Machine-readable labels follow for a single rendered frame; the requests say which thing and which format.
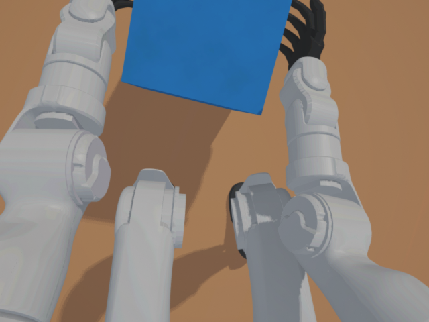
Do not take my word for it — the carton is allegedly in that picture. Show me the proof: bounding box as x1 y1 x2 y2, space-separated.
121 0 292 115

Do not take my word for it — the right robot hand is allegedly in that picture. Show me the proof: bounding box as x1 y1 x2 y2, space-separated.
279 0 326 71

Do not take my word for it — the left robot forearm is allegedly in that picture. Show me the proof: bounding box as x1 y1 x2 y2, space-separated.
0 0 116 144

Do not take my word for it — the right robot upper arm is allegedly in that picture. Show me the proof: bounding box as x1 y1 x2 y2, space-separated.
278 191 429 322

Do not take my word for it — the right robot forearm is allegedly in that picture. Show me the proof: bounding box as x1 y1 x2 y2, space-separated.
279 56 364 210

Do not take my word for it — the robot right shin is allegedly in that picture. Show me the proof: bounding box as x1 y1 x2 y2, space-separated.
239 172 291 251

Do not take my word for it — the robot left thigh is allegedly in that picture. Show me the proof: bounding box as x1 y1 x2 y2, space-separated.
105 180 186 322

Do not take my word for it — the left robot upper arm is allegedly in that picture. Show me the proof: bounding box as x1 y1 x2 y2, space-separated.
0 128 111 322

